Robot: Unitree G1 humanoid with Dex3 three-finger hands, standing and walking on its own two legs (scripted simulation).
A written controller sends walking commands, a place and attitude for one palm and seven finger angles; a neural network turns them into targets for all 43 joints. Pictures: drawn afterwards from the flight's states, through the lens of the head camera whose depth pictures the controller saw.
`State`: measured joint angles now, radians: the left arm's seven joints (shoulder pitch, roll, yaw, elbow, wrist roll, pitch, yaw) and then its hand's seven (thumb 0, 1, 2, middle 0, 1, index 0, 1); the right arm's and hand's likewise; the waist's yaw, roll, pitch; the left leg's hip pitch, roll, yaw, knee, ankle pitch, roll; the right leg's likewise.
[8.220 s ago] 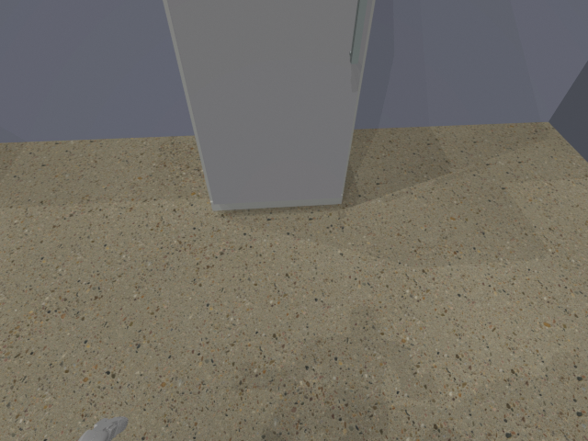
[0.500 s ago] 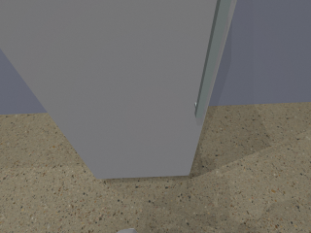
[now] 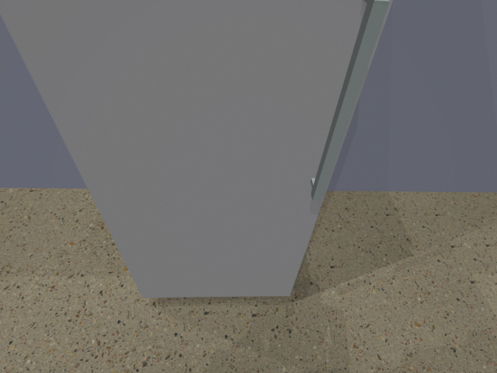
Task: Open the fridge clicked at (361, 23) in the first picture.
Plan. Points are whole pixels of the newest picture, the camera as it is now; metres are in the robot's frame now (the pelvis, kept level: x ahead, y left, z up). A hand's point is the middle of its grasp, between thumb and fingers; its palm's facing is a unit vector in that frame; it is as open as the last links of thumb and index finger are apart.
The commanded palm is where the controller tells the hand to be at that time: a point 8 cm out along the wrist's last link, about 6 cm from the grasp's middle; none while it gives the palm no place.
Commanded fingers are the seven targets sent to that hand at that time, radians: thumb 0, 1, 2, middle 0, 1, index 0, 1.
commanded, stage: come to a stop and stand still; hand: right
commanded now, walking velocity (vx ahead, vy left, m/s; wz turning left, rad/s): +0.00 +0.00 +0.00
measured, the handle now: (336, 118) +0.52 -0.12 +0.17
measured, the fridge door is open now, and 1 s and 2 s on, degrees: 0 0 0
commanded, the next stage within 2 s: look again from close up in 0.74 s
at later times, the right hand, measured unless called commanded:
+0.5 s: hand out of the picture -0.01 -0.17 -0.17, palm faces +0.02 +0.98 -0.17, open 7.3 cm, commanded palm none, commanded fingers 0.00 -0.90 -0.90 0.20 0.30 0.20 0.30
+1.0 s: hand out of the picture -0.02 -0.18 -0.17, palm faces +0.02 +0.99 -0.17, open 7.3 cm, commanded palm none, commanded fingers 0.00 -0.90 -0.90 0.20 0.30 0.20 0.30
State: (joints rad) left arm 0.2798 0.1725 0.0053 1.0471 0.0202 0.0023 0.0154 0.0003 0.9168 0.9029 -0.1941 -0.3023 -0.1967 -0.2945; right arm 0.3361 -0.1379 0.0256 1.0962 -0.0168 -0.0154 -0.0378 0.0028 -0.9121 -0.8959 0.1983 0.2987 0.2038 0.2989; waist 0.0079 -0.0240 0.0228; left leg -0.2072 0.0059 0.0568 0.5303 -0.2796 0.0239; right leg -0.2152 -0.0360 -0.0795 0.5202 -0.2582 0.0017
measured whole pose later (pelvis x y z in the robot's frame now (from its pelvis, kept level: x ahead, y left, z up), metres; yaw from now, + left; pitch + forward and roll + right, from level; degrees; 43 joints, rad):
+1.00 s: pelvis -0.01 -0.02 +0.01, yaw +0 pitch -2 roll +0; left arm 0.28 0.15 -0.01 1.11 0.02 -0.02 0.02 0.00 0.92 0.90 -0.19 -0.30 -0.20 -0.29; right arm 0.31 -0.15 0.02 1.10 -0.02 -0.01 -0.03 0.00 -0.91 -0.90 0.20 0.30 0.20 0.30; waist 0.00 0.01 0.03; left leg -0.20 0.03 0.05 0.43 -0.21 0.00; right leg -0.21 -0.01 -0.09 0.43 -0.19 -0.02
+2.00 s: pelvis +0.01 -0.01 +0.01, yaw +0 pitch -1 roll +0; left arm 0.28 0.13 -0.01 1.13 0.02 -0.02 0.02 0.00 0.92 0.90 -0.19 -0.30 -0.20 -0.29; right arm 0.30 -0.14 0.01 1.10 -0.02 -0.02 -0.03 0.00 -0.91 -0.90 0.20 0.30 0.20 0.30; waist 0.00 0.02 0.04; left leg -0.18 0.02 0.05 0.42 -0.22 0.00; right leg -0.19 -0.01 -0.09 0.41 -0.21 -0.02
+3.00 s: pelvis +0.00 -0.02 -0.03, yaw -2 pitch +6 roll +2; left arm 0.30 0.27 -0.02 0.59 -0.05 -0.29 0.07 0.01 0.90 0.90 -0.20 -0.30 -0.20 -0.30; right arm 0.32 -0.35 -0.32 0.02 0.37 -0.24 0.46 0.00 0.06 -0.48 0.27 0.92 0.27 0.92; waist 0.01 -0.03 -0.05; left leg -0.49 0.02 0.09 0.78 -0.38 0.00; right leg -0.55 -0.03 -0.03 0.84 -0.39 -0.03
